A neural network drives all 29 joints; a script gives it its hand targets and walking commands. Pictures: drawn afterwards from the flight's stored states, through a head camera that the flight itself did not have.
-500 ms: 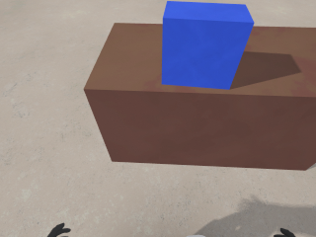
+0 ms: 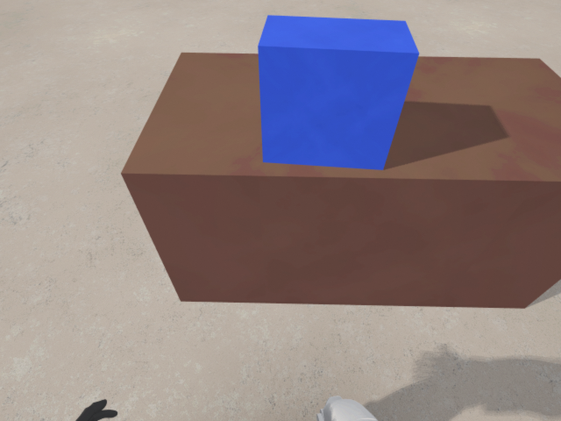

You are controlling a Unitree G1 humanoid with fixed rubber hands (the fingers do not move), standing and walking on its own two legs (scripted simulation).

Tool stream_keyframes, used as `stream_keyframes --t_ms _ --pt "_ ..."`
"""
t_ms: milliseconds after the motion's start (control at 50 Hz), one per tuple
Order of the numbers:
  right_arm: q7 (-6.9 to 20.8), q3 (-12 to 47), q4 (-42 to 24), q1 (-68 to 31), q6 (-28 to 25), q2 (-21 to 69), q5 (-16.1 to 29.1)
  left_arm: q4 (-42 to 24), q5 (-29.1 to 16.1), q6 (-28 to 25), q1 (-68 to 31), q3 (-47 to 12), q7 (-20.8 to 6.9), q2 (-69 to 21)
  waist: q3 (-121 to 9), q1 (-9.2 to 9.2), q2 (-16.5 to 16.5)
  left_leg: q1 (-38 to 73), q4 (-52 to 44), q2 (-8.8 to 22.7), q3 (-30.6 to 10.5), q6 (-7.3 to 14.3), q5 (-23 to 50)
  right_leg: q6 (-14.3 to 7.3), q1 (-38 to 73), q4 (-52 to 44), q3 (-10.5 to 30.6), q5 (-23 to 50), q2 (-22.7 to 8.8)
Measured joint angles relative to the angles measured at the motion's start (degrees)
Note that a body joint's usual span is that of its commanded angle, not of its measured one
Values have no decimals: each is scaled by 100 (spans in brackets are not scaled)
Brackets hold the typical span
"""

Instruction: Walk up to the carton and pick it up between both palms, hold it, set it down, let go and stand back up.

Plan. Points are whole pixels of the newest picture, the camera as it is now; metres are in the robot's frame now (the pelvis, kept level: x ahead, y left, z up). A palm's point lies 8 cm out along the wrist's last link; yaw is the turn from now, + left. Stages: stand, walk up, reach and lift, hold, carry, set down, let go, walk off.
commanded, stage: walk up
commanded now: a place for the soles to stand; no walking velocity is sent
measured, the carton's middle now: (328, 97) +0.77 -0.09 +0.06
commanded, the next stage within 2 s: none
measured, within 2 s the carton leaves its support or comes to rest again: neither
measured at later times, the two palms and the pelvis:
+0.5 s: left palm out of the picture +0.12 +0.28 -0.09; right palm out of the picture +0.14 -0.34 -0.12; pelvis +0.09 -0.03 +0.00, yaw +0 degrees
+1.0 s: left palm (107, 348) +0.26 +0.33 -0.13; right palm (510, 367) +0.20 -0.30 -0.03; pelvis +0.19 +0.03 +0.02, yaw +0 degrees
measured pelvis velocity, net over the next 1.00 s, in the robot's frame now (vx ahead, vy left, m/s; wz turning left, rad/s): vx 0.19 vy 0.03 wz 0.00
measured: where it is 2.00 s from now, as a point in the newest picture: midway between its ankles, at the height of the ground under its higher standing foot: (336, 394)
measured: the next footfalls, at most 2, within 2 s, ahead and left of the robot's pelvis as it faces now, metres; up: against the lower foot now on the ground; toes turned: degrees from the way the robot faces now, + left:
right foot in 0.08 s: +0.17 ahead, -0.15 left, +0.00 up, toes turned +7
left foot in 0.60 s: +0.23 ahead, +0.11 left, +0.00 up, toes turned -1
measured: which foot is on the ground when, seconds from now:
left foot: down 0.00-0.10, up 0.12-0.58, down 0.60-1.00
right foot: up 0.00-0.06, down 0.08-0.62, up 0.64-1.00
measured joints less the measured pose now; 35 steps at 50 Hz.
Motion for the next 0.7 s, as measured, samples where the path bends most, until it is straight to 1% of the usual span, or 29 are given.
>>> stream_keyframes --t_ms 60,80,100,120,140,180,220,240,280,340,440,560,600,620,640,680,700 --pt "7 -2 16 87 32 1 0 -1 -16 -8 46 0 -73 10 2 -1 -36 231 29 35 3 -160 -172 0 92 -211 2 622 -154" --pt "9 -2 12 67 52 2 0 -2 -25 -40 110 1 -74 15 -18 2 -37 261 144 52 5 -154 -289 0 222 -352 2 804 -178" --pt "9 -7 15 -15 78 -8 0 1 -31 -72 168 0 -71 -5 25 4 35 241 419 128 0 -62 -452 90 285 -315 -44 950 -124" --pt "9 -11 17 -131 119 -13 0 2 -32 -94 205 0 -62 -63 123 10 161 133 903 209 -12 80 -512 108 343 -182 -133 881 -30" --pt "9 -11 13 -252 162 -13 0 3 -32 -110 274 0 -45 -137 182 19 261 -60 1500 186 -8 158 -516 99 413 -128 -187 780 33" --pt "10 -11 -45 -425 199 -15 0 2 -43 -112 469 0 -35 -250 209 35 349 -478 2433 -69 -7 264 -522 97 573 -208 -194 651 50" --pt "13 -10 -98 -526 201 -17 0 0 -56 -111 630 2 -9 -281 236 52 414 -786 2827 -237 -16 327 -515 97 796 -466 -197 650 50" --pt "20 -9 -111 -561 201 -17 0 -1 -65 -111 690 2 25 -281 258 61 441 -889 2849 -250 -20 335 -473 97 915 -629 -199 726 56" --pt "36 -9 -126 -609 201 -18 0 -1 -85 -111 767 1 83 -280 319 63 466 -1062 2835 -249 -22 339 -308 48 1106 -882 -200 892 57" --pt "53 -9 -114 -615 236 -19 0 -2 -119 -111 791 0 103 -281 424 60 487 -1165 2619 -249 -25 339 -51 -45 1307 -1056 -202 903 58" --pt "84 -10 0 -582 322 -20 0 -2 -131 -123 783 0 103 -281 438 59 497 -1171 2112 -248 -26 339 43 -49 1401 -1102 -204 760 58" --pt "84 -10 12 -603 265 -20 0 -2 -131 -123 780 0 103 -282 434 58 499 -1155 1133 -248 -28 339 41 -37 1376 -1103 -205 535 59" --pt "85 -9 9 -582 155 -22 0 -2 -131 -121 779 0 103 -282 403 55 502 -1035 528 -247 -32 340 37 36 1377 -1100 -208 454 61" --pt "85 -9 10 -551 73 -21 0 -1 -131 -107 761 1 103 -280 388 58 483 -991 327 -254 -20 335 417 56 1380 -1075 -201 397 51" --pt "84 -10 7 -511 -11 -16 0 2 -133 -87 732 1 109 -274 391 57 420 -981 324 -289 23 335 747 35 1359 -926 -165 261 29" --pt "84 -10 -13 -399 -101 -15 0 2 -134 -38 669 2 129 -274 328 48 320 -962 372 -309 90 366 703 24 1076 -206 -164 -71 72" --pt "84 -10 -18 -320 -108 -15 0 -1 -131 -28 620 2 138 -262 278 45 274 -930 313 -309 90 383 647 24 902 104 -163 -103 102"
